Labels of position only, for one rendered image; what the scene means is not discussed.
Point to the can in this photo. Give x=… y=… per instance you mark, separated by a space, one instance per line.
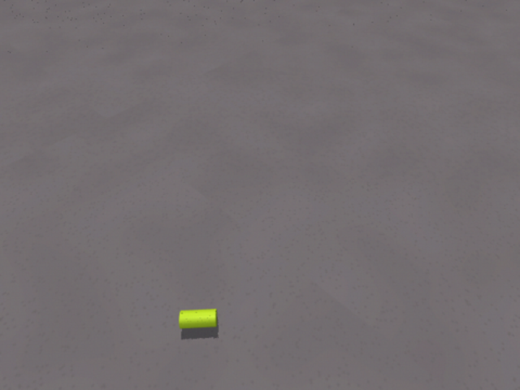
x=198 y=318

